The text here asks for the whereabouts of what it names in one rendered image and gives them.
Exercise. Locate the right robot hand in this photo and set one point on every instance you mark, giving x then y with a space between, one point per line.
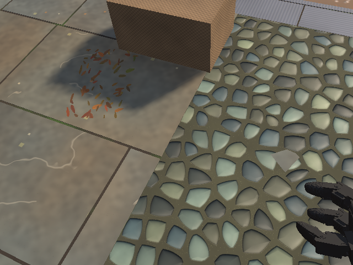
330 243

